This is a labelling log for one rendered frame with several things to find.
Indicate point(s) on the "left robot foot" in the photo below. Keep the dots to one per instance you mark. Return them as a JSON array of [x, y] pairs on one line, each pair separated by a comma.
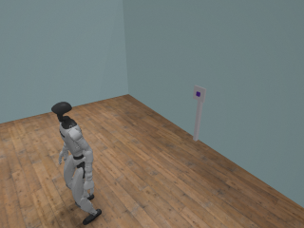
[[91, 217]]

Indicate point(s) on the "robot torso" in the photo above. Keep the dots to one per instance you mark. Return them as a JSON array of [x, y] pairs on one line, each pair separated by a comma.
[[77, 152]]

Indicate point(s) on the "robot left upper arm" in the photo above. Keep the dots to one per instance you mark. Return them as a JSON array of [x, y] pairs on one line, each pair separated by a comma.
[[78, 138]]

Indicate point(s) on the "panel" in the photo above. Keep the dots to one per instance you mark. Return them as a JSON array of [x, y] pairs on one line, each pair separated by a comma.
[[201, 100]]

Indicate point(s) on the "left robot forearm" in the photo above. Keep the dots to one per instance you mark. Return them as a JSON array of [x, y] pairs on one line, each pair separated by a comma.
[[88, 165]]

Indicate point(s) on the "right robot forearm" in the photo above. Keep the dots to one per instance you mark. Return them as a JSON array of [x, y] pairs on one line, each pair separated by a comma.
[[65, 149]]

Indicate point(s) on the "robot right hand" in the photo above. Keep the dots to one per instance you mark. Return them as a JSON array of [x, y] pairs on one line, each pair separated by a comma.
[[61, 155]]

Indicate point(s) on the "robot left hand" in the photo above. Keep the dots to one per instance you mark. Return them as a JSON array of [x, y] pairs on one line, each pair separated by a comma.
[[89, 184]]

